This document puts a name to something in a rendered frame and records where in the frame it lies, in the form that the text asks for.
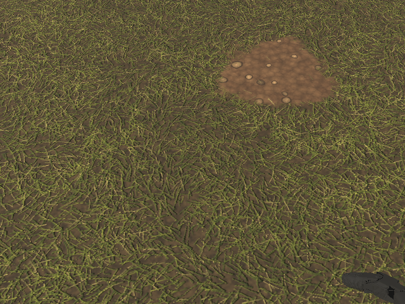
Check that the robot right hand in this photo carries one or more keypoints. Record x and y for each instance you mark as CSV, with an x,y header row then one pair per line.
x,y
380,284

